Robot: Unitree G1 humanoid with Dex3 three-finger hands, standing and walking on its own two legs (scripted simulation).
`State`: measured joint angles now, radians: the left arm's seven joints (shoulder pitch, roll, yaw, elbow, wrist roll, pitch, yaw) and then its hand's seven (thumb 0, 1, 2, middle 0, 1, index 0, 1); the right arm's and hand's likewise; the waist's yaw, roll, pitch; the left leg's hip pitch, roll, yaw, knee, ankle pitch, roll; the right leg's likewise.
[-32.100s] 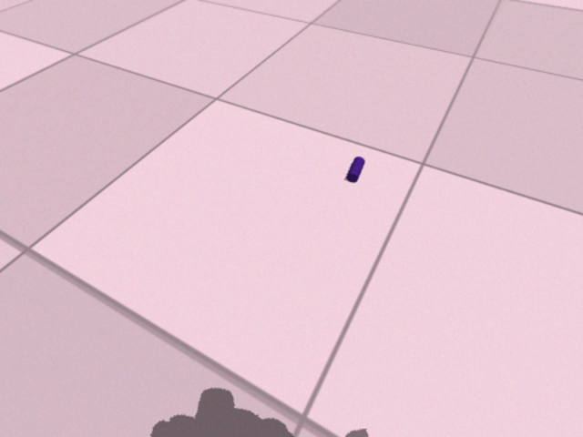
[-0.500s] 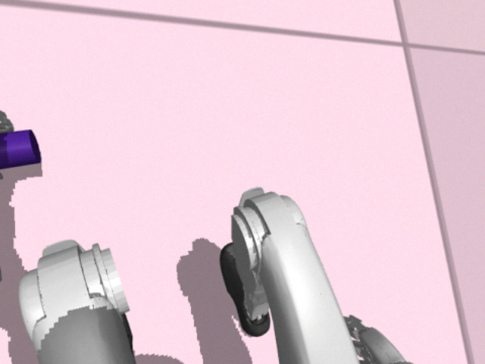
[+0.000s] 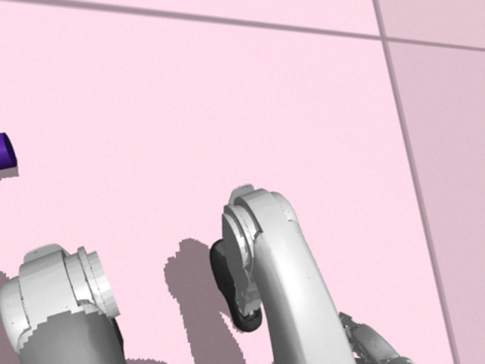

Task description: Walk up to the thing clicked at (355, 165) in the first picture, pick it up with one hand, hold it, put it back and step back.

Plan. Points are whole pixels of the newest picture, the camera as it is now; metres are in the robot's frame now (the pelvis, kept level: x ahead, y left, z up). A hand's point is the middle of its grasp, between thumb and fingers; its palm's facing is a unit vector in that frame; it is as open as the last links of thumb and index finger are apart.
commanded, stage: rest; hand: left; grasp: from above
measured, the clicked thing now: out of the picture +0.46 +0.31 -0.27
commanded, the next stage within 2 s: open in 0.10 s
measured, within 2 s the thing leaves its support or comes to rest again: rests again in 0.40 s
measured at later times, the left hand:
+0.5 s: hand out of the picture +0.45 +0.30 -0.24, palm faces -0.45 -0.10 -0.88, open 9.0 cm
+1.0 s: hand out of the picture +0.45 +0.31 -0.24, palm faces -0.47 -0.11 -0.88, open 12.2 cm
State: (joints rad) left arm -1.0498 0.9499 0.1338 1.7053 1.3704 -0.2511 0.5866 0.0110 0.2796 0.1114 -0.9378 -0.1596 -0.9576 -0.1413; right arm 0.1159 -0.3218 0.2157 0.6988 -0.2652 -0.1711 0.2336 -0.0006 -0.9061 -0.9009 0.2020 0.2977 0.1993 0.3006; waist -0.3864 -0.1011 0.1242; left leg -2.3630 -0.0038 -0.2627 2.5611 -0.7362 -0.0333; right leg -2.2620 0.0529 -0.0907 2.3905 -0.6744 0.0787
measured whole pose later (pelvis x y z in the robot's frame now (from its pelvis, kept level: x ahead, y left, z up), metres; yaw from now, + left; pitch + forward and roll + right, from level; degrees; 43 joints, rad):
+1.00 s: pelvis +0.00 +0.00 +0.00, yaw -1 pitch +28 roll -14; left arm -1.06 1.00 0.10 1.71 1.34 -0.26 0.58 0.00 -0.18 0.72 -0.38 -0.69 -0.37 -0.69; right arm 0.11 -0.34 0.27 0.67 -0.28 -0.20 0.25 0.00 -0.90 -0.90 0.20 0.30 0.20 0.30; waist -0.40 -0.12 0.15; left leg -2.35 0.00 -0.28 2.56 -0.73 -0.03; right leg -2.24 0.06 -0.11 2.38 -0.66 0.08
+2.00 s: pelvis -0.02 -0.01 +0.07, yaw +7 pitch +33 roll -8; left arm -1.01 0.73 -0.02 1.33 1.17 -0.17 0.15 0.00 -0.42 0.94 -0.18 -0.90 -0.17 -0.91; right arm 0.16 -0.33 0.07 0.64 -0.10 0.01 0.13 0.00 -0.90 -0.90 0.20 0.30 0.20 0.30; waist -0.24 0.02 -0.07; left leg -2.23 -0.01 -0.16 2.28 -0.64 -0.03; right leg -2.15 0.00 -0.03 2.19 -0.63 0.06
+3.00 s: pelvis +0.00 -0.01 +0.21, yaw +10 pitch +31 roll -5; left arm -0.20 0.40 0.02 0.39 0.39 0.17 0.04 0.01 0.86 0.89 -0.21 -0.30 -0.21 -0.31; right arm 0.06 -0.28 -0.04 0.56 0.02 -0.01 0.03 0.01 -0.90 -0.90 0.20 0.30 0.20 0.30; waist -0.06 0.03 -0.20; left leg -1.74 0.02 -0.10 1.84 -0.64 -0.03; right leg -1.69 -0.03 -0.03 1.78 -0.62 0.04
